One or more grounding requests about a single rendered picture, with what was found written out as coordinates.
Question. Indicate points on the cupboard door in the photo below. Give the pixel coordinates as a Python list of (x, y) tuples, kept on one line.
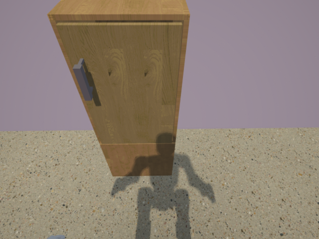
[(133, 69)]

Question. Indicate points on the handle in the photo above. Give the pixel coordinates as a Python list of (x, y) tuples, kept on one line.
[(82, 80)]

